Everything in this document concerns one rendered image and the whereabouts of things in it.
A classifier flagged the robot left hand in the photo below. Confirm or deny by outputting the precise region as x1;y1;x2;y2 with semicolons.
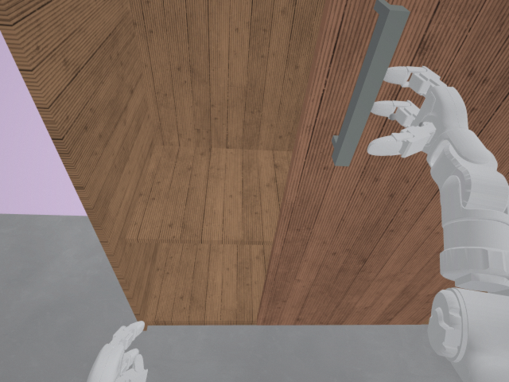
87;321;148;382

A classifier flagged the handle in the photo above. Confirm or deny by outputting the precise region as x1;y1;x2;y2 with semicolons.
332;0;410;166

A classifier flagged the right robot upper arm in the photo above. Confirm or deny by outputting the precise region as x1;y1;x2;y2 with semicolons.
427;287;509;382

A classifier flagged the robot right forearm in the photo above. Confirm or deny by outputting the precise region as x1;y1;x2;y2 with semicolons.
426;128;509;296

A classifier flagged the robot right hand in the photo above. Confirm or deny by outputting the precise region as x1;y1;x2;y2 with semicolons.
367;66;468;158

